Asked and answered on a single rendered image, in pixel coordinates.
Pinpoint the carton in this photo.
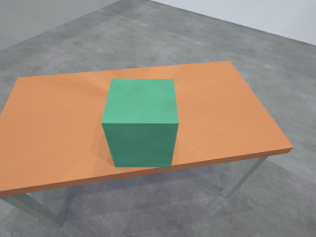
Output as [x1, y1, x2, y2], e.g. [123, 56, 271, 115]
[101, 78, 179, 168]

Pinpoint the table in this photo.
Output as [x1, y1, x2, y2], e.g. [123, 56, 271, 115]
[0, 60, 294, 229]

